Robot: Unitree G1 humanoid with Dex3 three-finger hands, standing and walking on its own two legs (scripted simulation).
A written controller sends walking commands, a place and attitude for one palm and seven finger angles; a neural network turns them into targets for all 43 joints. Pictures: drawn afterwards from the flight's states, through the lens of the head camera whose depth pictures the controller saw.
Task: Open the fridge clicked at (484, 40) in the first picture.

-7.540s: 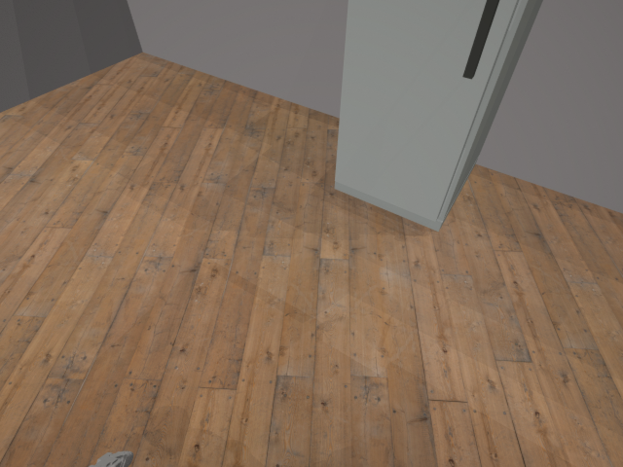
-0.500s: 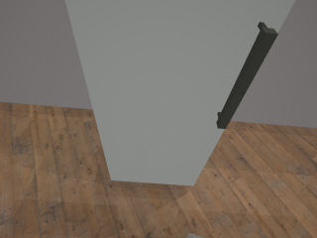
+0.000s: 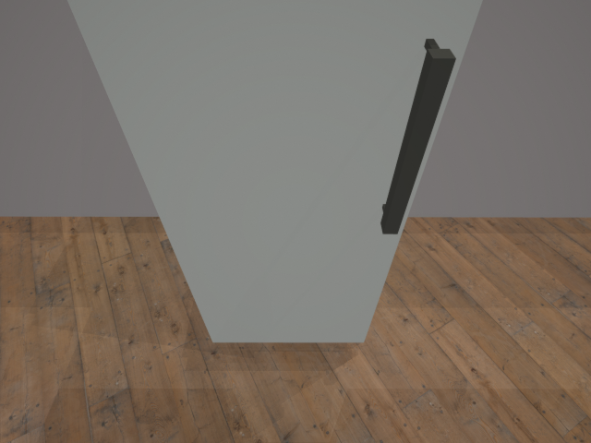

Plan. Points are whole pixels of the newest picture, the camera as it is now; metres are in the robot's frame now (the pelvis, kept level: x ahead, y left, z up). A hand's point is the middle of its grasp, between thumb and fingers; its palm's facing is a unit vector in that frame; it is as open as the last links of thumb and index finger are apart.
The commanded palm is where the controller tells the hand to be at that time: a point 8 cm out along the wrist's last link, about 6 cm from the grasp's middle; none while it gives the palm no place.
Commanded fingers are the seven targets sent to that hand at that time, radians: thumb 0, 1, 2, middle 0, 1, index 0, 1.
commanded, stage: come to a stop and stand still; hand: right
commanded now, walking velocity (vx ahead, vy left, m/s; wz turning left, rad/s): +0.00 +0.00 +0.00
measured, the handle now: (406, 151) +0.51 -0.16 +0.13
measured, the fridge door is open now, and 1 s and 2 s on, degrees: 0 0 0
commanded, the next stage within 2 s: look again from close up in 0.46 s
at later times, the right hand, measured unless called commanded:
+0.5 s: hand out of the picture +0.01 -0.18 -0.17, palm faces +0.00 +0.98 -0.21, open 7.3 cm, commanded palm none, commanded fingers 0.00 -0.90 -0.90 0.20 0.30 0.20 0.30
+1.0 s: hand out of the picture +0.02 -0.15 -0.17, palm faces +0.03 +0.97 -0.23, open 7.3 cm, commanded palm none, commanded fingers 0.00 -0.90 -0.90 0.20 0.30 0.20 0.30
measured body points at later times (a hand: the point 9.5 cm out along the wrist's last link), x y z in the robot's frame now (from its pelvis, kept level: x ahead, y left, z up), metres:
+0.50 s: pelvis +0.00 +0.00 +0.00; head +0.02 +0.00 +0.45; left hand -0.01 +0.21 -0.16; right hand +0.01 -0.23 -0.16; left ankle +0.02 +0.14 -0.74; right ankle -0.04 -0.12 -0.74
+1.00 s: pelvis +0.00 +0.03 +0.00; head +0.01 +0.05 +0.45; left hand +0.00 +0.25 -0.17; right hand +0.02 -0.21 -0.15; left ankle +0.02 +0.14 -0.74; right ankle -0.04 -0.12 -0.74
